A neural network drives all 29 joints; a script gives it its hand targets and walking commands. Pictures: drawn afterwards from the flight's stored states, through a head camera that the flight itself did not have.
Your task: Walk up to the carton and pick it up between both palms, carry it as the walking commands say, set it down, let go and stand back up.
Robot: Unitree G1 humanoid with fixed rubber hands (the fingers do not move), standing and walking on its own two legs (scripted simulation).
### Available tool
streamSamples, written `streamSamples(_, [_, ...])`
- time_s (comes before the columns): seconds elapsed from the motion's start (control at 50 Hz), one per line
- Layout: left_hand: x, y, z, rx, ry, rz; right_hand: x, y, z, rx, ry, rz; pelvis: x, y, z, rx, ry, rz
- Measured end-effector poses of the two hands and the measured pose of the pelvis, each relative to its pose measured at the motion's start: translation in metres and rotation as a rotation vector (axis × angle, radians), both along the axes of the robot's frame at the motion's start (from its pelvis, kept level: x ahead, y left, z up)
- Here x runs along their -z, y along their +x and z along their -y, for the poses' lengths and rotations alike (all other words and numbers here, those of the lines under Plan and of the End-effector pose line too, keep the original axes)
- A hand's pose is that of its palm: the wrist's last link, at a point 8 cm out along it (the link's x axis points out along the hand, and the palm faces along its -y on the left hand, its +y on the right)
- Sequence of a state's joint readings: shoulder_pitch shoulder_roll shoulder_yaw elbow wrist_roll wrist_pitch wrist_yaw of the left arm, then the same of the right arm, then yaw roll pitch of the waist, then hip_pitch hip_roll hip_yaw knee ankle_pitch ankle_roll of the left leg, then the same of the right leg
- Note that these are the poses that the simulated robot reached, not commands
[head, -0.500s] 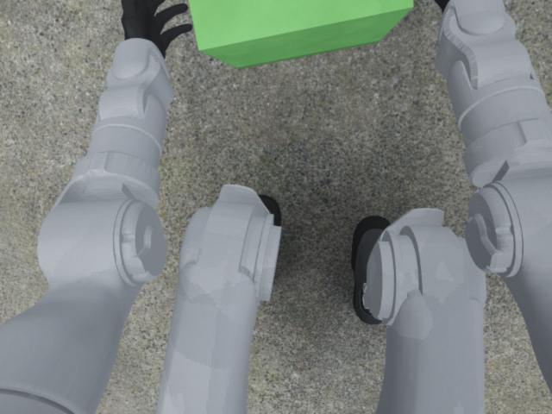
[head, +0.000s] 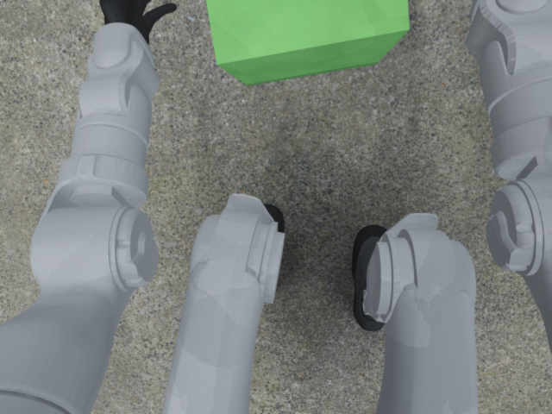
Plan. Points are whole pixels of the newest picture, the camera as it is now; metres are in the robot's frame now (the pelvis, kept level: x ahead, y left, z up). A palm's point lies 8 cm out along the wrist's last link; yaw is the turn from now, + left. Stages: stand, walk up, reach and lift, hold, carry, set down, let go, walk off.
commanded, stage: set down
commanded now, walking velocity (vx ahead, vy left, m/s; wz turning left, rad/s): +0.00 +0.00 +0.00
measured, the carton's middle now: out of the picture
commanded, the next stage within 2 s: let go in 1.18 s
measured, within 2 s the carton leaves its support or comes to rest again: neither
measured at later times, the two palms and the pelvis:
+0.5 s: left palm out of the picture +0.50 +0.26 +0.01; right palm out of the picture +0.58 -0.14 +0.01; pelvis +0.02 +0.00 +0.12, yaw +0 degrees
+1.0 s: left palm out of the picture +0.50 +0.27 +0.17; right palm out of the picture +0.58 -0.14 +0.17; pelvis +0.05 +0.00 +0.26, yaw +0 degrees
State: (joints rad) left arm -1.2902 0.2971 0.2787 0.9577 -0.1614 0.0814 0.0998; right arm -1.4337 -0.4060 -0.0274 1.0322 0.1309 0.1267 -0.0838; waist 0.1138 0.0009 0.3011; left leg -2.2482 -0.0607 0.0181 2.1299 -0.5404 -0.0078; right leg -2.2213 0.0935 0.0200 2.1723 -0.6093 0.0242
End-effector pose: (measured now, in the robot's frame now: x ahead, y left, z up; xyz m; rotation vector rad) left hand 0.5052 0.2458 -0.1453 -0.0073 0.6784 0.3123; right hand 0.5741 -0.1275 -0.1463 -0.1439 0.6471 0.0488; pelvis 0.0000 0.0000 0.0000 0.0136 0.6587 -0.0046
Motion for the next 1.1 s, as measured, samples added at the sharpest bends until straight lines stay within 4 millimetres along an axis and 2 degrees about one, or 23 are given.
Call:
streamSamples(0.16, [-0.052,-0.003,-0.009,-0.018,0.007,0.02,-0.053,0.005,0.0,0.004,-0.011,0.0,-0.031,0.005,-0.001,-0.007,-0.007,-0.065])
streamSamples(0.46, [-0.145,-0.005,-0.014,-0.01,0.001,0.023,-0.144,0.005,0.009,0.005,-0.005,-0.003,-0.108,0.015,-0.002,-0.002,-0.011,-0.154])
streamSamples(0.64, [-0.203,-0.006,-0.019,-0.004,0.005,0.031,-0.198,0.006,0.011,-0.002,-0.001,0.001,-0.159,0.024,-0.001,-0.005,-0.008,-0.172])
streamSamples(0.92, [-0.295,-0.004,-0.021,0.002,-0.003,0.046,-0.292,0.01,0.013,-0.008,0.011,0.006,-0.244,0.042,-0.002,-0.003,-0.005,-0.155])
streamSamples(1.02, [-0.321,-0.003,-0.02,0.008,-0.004,0.046,-0.318,0.009,0.013,-0.01,0.009,0.005,-0.268,0.048,-0.004,0.002,-0.006,-0.141])
streamSamples(1.1, [-0.331,-0.002,-0.018,0.014,0.002,0.035,-0.328,0.009,0.013,-0.009,0.005,-0.006,-0.279,0.052,-0.005,0.005,-0.008,-0.133])
